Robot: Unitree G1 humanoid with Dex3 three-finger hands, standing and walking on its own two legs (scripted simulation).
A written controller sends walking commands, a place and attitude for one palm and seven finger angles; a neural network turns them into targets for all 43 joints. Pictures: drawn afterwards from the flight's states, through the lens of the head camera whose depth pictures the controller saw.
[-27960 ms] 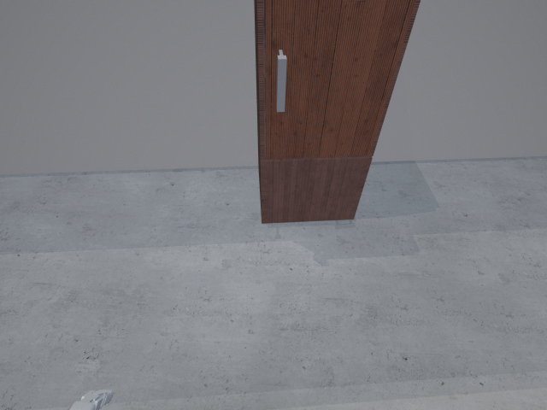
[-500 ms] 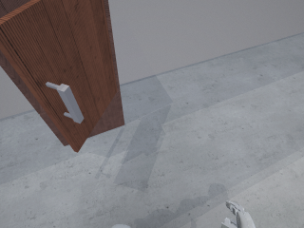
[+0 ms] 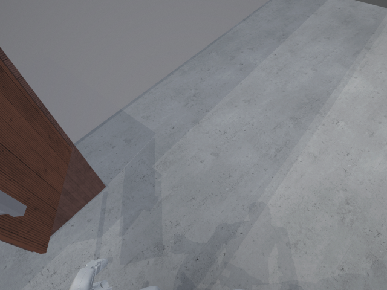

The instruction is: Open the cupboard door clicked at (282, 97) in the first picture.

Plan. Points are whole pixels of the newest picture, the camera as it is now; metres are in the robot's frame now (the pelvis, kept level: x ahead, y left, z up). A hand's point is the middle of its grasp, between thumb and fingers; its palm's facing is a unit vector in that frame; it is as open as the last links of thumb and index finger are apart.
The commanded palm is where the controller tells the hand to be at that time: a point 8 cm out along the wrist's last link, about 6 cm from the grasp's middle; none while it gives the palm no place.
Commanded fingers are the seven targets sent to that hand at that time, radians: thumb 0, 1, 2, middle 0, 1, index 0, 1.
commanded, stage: walk to a spot facing it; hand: left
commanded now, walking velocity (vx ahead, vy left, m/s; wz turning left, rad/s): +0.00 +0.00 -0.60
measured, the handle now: out of the picture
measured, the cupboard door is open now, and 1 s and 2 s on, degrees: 45 45 45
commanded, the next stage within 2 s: turn to face it in 1.68 s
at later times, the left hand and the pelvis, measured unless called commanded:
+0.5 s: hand (108, 281) +0.16 +0.22 -0.17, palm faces -0.21 -0.96 -0.17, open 7.4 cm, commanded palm none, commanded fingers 0.00 0.90 0.90 -0.20 -0.30 -0.20 -0.30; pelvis +0.09 +0.02 +0.01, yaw -16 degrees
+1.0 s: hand (204, 167) +0.46 -0.01 -0.15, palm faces -0.52 -0.82 -0.21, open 7.4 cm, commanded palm none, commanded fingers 0.00 0.90 0.90 -0.20 -0.30 -0.20 -0.30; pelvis +0.27 -0.12 +0.00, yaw -31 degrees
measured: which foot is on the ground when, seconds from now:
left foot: up 0.00-0.38, down 0.40-0.86, up 0.88-1.00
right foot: down 0.00-0.40, up 0.42-0.84, down 0.86-1.00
